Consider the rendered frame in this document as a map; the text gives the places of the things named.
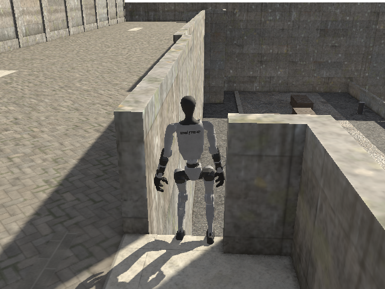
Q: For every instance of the left robot shin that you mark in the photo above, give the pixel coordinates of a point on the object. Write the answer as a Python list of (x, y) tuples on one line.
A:
[(181, 212)]

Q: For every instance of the right robot shin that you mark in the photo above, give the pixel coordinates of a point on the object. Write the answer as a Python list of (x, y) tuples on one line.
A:
[(210, 216)]

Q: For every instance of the right robot hand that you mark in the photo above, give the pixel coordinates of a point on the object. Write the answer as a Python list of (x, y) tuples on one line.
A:
[(221, 178)]

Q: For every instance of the robot shin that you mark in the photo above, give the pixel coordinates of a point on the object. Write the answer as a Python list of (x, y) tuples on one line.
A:
[(181, 212), (210, 216)]

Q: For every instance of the right robot upper arm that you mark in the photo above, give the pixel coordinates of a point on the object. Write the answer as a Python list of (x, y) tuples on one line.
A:
[(211, 137)]

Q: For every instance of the left robot upper arm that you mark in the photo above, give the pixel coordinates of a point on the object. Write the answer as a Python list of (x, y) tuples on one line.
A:
[(168, 139)]

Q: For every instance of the robot right forearm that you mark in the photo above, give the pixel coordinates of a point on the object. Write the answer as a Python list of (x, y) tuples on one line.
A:
[(217, 161)]

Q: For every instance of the robot left forearm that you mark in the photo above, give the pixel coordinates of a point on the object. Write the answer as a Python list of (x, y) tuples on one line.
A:
[(162, 165)]

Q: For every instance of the left robot hand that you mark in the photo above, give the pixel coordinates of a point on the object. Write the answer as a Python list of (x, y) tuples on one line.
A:
[(158, 184)]

